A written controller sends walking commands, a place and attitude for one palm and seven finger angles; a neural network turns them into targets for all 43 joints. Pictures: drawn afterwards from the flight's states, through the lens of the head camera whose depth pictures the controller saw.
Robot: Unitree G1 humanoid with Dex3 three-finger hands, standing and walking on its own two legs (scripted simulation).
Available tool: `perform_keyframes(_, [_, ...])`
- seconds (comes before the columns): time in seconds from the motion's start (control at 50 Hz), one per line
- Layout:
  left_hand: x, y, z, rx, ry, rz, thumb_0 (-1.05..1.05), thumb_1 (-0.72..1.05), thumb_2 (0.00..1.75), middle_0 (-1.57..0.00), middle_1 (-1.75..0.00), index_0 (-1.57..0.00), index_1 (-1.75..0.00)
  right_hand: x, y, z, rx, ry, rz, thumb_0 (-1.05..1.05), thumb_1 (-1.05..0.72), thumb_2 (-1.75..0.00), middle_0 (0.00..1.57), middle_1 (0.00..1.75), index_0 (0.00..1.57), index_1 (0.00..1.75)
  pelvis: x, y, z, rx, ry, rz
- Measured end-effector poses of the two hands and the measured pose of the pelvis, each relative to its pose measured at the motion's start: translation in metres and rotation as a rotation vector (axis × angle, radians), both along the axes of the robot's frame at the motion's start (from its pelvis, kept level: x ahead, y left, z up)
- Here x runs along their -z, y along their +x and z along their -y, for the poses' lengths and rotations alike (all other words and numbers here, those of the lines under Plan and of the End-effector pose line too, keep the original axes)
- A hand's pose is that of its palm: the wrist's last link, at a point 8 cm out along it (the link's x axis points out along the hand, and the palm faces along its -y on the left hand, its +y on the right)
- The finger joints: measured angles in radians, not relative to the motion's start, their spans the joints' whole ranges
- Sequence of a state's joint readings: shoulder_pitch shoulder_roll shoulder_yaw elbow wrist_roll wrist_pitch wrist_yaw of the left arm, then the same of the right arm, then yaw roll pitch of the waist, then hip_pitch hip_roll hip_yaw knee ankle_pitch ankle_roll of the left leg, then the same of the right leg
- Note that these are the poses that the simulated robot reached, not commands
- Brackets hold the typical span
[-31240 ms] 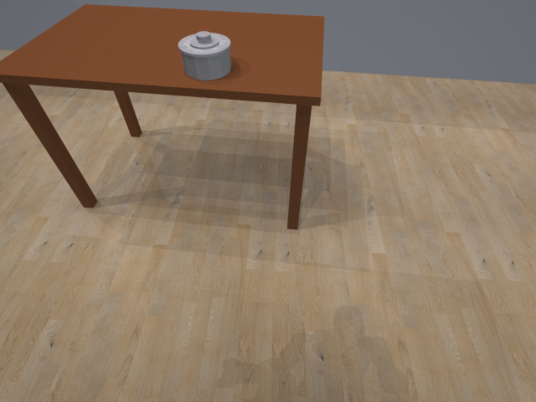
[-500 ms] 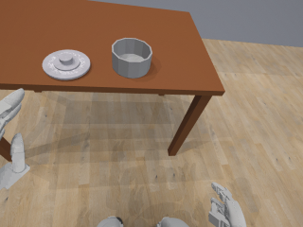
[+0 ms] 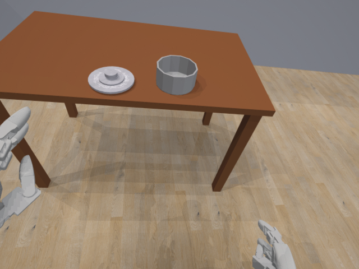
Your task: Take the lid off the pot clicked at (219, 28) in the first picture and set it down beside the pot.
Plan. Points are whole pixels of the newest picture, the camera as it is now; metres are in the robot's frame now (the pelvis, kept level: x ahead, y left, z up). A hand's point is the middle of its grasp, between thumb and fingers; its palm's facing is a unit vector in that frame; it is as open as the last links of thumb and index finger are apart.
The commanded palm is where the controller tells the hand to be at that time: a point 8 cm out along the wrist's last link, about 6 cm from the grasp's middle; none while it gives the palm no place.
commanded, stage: stop stepping back and stand still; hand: left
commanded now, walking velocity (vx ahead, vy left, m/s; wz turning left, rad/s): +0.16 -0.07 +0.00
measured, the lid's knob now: (111, 73) +0.76 +0.27 -0.01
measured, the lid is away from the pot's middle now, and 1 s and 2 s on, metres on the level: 0.25 0.25 0.25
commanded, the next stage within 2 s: let the arm hang, fingers relaxed in 1.28 s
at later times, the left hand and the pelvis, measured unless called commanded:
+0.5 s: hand out of the picture +0.12 +0.19 -0.18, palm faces +0.17 -0.98 -0.13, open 6.9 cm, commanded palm none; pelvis +0.05 +0.01 -0.02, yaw +9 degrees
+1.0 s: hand (88, 258) +0.18 +0.21 -0.17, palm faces +0.14 -0.97 -0.20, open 7.3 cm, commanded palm none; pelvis +0.13 +0.03 +0.00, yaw +7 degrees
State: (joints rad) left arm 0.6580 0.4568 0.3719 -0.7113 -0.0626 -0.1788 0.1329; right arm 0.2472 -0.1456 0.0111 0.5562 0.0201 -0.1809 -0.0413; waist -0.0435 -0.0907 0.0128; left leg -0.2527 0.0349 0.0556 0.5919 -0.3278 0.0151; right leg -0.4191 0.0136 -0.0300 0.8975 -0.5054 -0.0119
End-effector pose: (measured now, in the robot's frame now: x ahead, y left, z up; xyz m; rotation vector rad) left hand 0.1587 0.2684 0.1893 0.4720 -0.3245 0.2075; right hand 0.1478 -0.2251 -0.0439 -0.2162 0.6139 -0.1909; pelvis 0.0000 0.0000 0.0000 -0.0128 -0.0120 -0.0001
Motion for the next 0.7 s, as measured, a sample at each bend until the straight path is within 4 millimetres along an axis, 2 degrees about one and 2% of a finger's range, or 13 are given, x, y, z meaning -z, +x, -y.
perform_keyframes(0.08, [-0.026, -0.009, -0.007, -0.046, 0.122, 0.02, 0.02, 0.89, 0.9, -0.21, -0.3, -0.22, -0.3, 0.017, -0.001, -0.012, -0.046, 0.053, -0.061, 0.01, -0.9, -0.9, 0.2, 0.3, 0.2, 0.3, -0.002, 0.004, 0.0, -0.014, -0.025, 0.0])
perform_keyframes(0.12, [-0.022, -0.012, -0.012, -0.087, 0.154, 0.016, 0.02, 0.89, 0.9, -0.21, -0.3, -0.22, -0.3, 0.033, 0.002, -0.012, -0.063, 0.069, -0.09, 0.01, -0.9, -0.9, 0.2, 0.3, 0.2, 0.3, 0.006, 0.005, 0.0, -0.024, -0.024, -0.002])
perform_keyframes(0.16, [-0.004, -0.01, -0.02, -0.131, 0.139, -0.027, 0.01, 0.89, 0.9, -0.21, -0.3, -0.21, -0.3, 0.047, 0.005, -0.011, -0.083, 0.072, -0.137, 0.01, -0.9, -0.9, 0.2, 0.3, 0.2, 0.31, 0.01, 0.005, -0.003, -0.05, -0.028, 0.001])
perform_keyframes(0.2, [0.045, -0.001, -0.038, -0.205, 0.057, -0.192, 0.01, 0.89, 0.9, -0.21, -0.3, -0.21, -0.3, 0.06, 0.007, -0.009, -0.11, 0.079, -0.206, 0.01, -0.9, -0.9, 0.2, 0.3, 0.2, 0.3, 0.011, 0.008, -0.008, -0.093, -0.022, -0.014])
perform_keyframes(0.24, [0.111, 0.004, -0.053, -0.293, -0.106, -0.409, 0.0, 0.9, 0.9, -0.2, -0.3, -0.21, -0.3, 0.068, 0.007, -0.009, -0.128, 0.07, -0.28, 0.01, -0.9, -0.9, 0.2, 0.3, 0.2, 0.3, 0.013, 0.012, -0.012, -0.125, -0.014, -0.026])
perform_keyframes(0.28, [0.183, 0.0, -0.055, -0.349, -0.264, -0.641, 0.01, 0.9, 0.9, -0.2, -0.3, -0.2, -0.3, 0.072, 0.004, -0.009, -0.133, 0.05, -0.327, 0.01, -0.9, -0.9, 0.2, 0.3, 0.2, 0.3, 0.016, 0.018, -0.017, -0.139, -0.001, -0.028])
perform_keyframes(0.34, [0.279, -0.019, -0.032, -0.331, -0.404, -0.999, 0.01, 0.91, 0.9, -0.19, -0.3, -0.2, -0.3, 0.082, -0.007, -0.006, -0.104, 0.007, -0.362, 0.01, -0.9, -0.9, 0.2, 0.3, 0.2, 0.3, 0.029, 0.024, -0.023, -0.137, -0.001, -0.036])
perform_keyframes(0.36, [0.303, -0.028, -0.019, -0.311, -0.435, -1.114, 0.01, 0.91, 0.9, -0.19, -0.3, -0.2, -0.3, 0.083, -0.014, -0.004, -0.082, -0.002, -0.391, 0.01, -0.9, -0.9, 0.2, 0.3, 0.2, 0.3, 0.029, 0.026, -0.022, -0.127, 0.018, -0.032])
perform_keyframes(0.4, [0.334, -0.047, 0.01, -0.27, -0.492, -1.3, 0.02, 0.91, 0.9, -0.19, -0.3, -0.2, -0.3, 0.082, -0.028, 0.001, -0.052, -0.02, -0.465, 0.01, -0.91, -0.9, 0.2, 0.3, 0.2, 0.3, 0.026, 0.032, -0.018, -0.126, 0.038, -0.041])
perform_keyframes(0.44, [0.345, -0.058, 0.03, -0.277, -0.566, -1.379, 0.0, 0.94, 0.9, -0.2, -0.3, -0.2, -0.3, 0.081, -0.041, 0.006, -0.041, -0.037, -0.556, 0.01, -0.91, -0.9, 0.2, 0.3, 0.2, 0.3, 0.021, 0.039, -0.014, -0.141, 0.033, -0.056])
perform_keyframes(0.54, [0.345, -0.069, 0.028, -0.347, -0.558, -1.399, -0.04, 0.99, 0.9, -0.21, -0.3, -0.21, -0.3, 0.092, -0.048, 0.017, -0.039, -0.041, -0.739, 0.01, -0.9, -0.9, 0.2, 0.3, 0.2, 0.3, 0.019, 0.058, -0.006, -0.165, 0.014, -0.067])
perform_keyframes(0.62, [0.337, -0.088, 0.018, -0.413, -0.536, -1.515, -0.02, 0.96, 0.9, -0.21, -0.3, -0.21, -0.3, 0.089, -0.026, 0.008, -0.008, -0.016, -0.733, 0.01, -0.91, -0.9, 0.2, 0.3, 0.2, 0.3, 0.008, 0.075, -0.016, -0.158, -0.009, -0.064])
perform_keyframes(0.7, [0.339, -0.091, 0.003, -0.454, -0.538, -1.588, -0.01, 0.94, 0.9, -0.2, -0.3, -0.21, -0.3, 0.086, 0.005, -0.013, -0.007, 0.01, -0.655, 0.01, -0.91, -0.9, 0.2, 0.3, 0.2, 0.3, 0.006, 0.09, -0.028, -0.136, -0.025, -0.064])
